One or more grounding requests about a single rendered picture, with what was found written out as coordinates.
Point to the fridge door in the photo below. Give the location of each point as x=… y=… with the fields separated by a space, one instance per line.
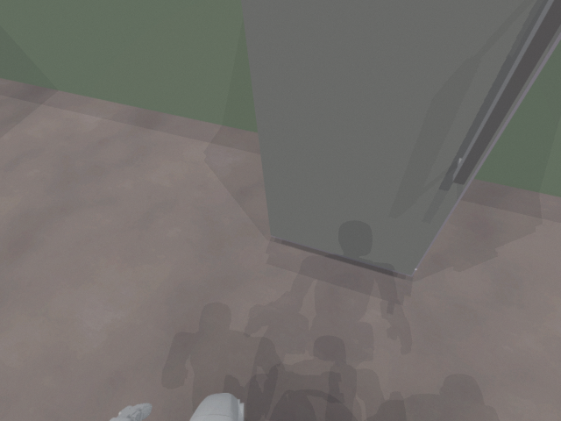
x=364 y=107

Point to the left robot thigh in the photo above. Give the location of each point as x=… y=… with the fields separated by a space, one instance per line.
x=220 y=407

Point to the handle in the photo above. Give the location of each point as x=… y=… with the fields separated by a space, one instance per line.
x=539 y=38

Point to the robot left hand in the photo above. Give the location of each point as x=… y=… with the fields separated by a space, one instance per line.
x=136 y=413

